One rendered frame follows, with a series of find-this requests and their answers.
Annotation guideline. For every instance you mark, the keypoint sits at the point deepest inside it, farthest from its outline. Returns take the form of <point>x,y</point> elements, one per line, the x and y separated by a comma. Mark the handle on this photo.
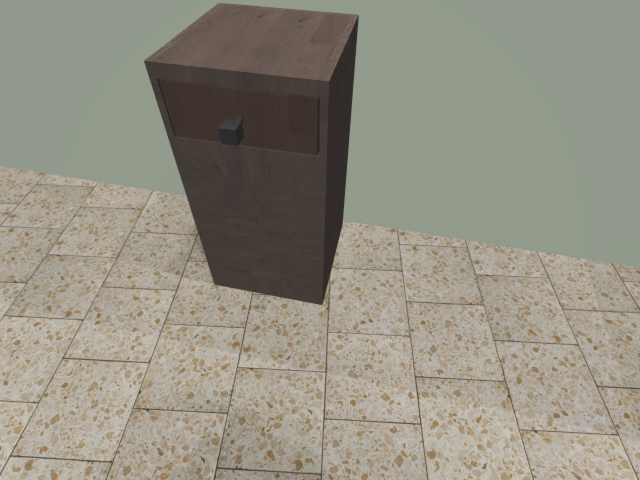
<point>231,131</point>

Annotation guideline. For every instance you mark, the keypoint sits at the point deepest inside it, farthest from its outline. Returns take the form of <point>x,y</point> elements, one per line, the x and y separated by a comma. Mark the drawer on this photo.
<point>271,120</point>

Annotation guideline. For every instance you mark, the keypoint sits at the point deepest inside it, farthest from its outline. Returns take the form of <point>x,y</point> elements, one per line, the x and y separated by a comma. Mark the cabinet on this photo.
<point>269,220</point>

